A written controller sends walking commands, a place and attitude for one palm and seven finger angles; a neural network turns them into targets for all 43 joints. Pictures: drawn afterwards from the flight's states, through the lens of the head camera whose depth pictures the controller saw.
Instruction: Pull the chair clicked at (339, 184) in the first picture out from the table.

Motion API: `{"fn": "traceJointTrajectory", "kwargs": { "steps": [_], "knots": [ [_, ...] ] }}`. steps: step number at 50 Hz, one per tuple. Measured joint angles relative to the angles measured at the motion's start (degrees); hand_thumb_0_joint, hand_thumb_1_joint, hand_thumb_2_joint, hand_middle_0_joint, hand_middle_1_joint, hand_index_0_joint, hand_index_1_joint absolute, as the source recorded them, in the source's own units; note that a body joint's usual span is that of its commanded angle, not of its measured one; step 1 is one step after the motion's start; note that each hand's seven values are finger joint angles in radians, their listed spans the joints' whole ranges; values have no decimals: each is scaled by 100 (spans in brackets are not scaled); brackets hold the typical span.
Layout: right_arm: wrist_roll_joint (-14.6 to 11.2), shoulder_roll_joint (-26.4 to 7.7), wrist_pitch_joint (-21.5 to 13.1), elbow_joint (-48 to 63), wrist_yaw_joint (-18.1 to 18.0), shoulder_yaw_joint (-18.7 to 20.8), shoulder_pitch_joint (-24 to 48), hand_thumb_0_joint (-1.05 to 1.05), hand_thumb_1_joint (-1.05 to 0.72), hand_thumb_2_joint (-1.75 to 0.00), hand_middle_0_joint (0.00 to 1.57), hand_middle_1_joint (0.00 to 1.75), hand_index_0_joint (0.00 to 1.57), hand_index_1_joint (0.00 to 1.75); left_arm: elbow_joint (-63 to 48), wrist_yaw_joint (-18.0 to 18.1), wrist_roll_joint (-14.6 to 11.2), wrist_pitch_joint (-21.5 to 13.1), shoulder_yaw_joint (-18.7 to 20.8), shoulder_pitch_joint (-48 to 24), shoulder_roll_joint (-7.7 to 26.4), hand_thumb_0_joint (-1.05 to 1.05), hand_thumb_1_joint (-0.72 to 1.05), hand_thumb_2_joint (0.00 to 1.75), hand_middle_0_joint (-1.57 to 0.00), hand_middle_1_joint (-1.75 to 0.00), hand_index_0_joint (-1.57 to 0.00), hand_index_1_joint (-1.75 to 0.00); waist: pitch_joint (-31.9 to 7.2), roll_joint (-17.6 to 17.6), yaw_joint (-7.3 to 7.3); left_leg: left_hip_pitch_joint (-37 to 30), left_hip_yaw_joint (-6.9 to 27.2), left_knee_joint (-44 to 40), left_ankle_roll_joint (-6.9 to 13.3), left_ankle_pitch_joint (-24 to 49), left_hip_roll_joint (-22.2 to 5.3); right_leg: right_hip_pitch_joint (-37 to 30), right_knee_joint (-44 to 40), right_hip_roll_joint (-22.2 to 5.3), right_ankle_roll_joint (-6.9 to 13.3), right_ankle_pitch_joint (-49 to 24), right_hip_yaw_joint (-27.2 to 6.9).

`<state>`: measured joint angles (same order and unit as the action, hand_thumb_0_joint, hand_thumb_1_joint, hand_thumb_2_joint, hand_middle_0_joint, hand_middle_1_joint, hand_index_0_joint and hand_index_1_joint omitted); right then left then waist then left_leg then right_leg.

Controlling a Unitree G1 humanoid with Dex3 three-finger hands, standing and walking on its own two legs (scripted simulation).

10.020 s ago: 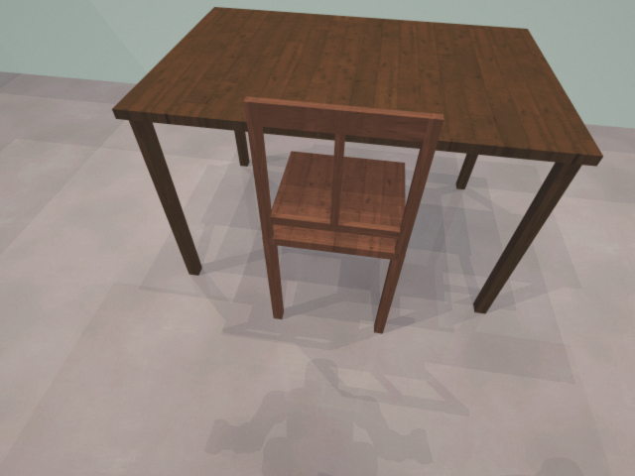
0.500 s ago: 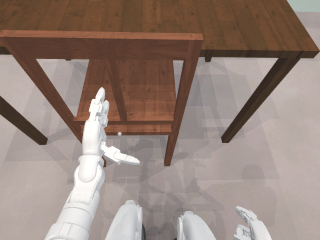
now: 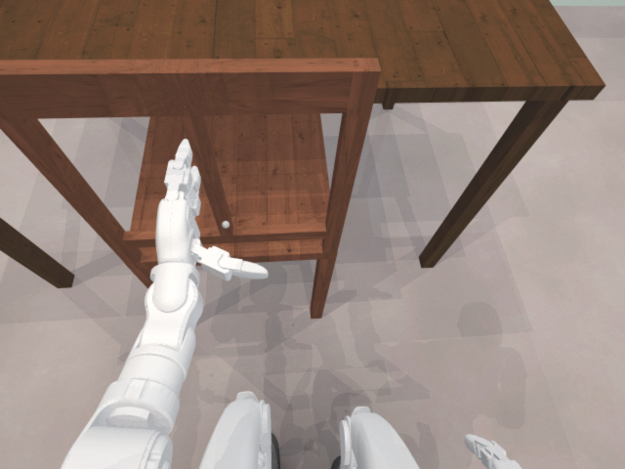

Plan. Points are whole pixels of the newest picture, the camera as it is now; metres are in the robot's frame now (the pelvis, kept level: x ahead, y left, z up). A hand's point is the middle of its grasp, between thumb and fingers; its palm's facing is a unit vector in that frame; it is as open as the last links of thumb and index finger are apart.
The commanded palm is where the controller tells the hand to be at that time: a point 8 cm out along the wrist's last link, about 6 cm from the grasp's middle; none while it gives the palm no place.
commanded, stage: push the fingers through the gap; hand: left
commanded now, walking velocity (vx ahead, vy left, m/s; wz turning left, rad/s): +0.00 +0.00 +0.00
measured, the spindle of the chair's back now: (212, 183) +0.49 +0.14 +0.01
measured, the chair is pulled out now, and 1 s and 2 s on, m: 0.00 0.00 0.00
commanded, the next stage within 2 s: hook a spindle and tug to test in 0.84 s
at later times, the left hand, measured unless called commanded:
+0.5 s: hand (231, 193) +0.46 +0.10 +0.03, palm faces +0.07 -1.00 -0.03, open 17.0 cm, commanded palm +0.43 +0.15 +0.03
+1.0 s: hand (229, 196) +0.46 +0.11 +0.03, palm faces +0.08 -1.00 -0.03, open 16.9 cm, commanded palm +0.43 +0.15 +0.03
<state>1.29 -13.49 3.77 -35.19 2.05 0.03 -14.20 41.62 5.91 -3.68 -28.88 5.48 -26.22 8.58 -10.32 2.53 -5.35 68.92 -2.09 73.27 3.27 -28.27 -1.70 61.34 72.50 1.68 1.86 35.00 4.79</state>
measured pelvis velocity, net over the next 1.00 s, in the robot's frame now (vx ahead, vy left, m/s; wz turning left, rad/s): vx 0.00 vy -0.01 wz -0.01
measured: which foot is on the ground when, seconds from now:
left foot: down 0.00-1.00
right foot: down 0.00-1.00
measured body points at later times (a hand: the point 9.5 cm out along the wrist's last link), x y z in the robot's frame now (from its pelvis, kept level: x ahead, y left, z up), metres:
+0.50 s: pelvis +0.00 +0.00 +0.00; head +0.13 +0.01 +0.43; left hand +0.45 +0.16 +0.03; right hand +0.06 -0.26 -0.13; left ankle +0.05 +0.09 -0.62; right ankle -0.01 -0.11 -0.62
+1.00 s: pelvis +0.00 -0.01 +0.00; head +0.13 +0.00 +0.43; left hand +0.45 +0.16 +0.03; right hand +0.06 -0.26 -0.13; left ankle +0.05 +0.09 -0.62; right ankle -0.01 -0.11 -0.62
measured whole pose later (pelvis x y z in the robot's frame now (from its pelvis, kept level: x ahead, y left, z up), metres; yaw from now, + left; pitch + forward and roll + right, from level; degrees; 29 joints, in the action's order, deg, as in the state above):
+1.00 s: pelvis +0.00 -0.01 +0.00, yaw +0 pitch +25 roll -3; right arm 2.0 -13.5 6.3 -35.9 3.3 0.5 -16.2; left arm 53.5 5.4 -2.4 -32.2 11.3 -36.4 11.2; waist -10.4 2.7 -7.2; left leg 70.5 -1.9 73.2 2.7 -28.1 -2.2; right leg 63.3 72.7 2.2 2.4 34.8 4.8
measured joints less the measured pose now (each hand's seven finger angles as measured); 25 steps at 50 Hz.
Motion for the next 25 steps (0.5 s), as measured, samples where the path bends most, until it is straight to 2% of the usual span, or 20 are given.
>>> {"fn": "traceJointTrajectory", "kwargs": {
  "steps": [15,25],
  "knots": [
    [45,-1,98,-91,54,13,-150,1,-90,-90,20,30,20,29,746,-18,50,-130,339,-667,157,-1,-50,30,-6,-8,-6,-8,-10,22,-107,106,-3,0,-14,12,-21,119,10,22,14,-15,-8],
    [103,-4,162,-121,99,42,-193,1,-90,-90,20,30,20,29,1189,32,181,-266,505,-1168,251,-1,-50,30,-6,-8,-6,-8,-7,38,-197,259,14,62,-28,18,-33,272,76,34,31,-16,7]
  ]
}}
